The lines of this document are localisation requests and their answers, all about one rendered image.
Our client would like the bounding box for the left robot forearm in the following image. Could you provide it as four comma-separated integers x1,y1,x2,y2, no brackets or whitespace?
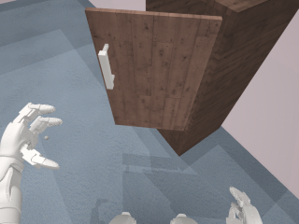
0,156,25,224

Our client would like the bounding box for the handle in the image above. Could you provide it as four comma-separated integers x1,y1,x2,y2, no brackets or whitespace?
98,44,115,90

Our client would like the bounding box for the left robot thigh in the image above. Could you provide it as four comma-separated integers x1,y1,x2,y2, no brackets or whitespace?
109,214,136,224

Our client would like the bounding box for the robot right hand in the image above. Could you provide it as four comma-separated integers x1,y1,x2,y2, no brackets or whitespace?
226,186,263,224

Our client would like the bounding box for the robot left hand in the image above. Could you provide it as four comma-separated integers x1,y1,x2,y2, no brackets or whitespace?
0,103,63,170

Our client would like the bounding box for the robot left shin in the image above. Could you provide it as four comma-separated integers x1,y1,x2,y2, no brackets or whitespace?
121,212,130,216

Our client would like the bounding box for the cupboard door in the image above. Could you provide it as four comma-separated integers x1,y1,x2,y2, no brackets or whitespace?
84,7,222,132

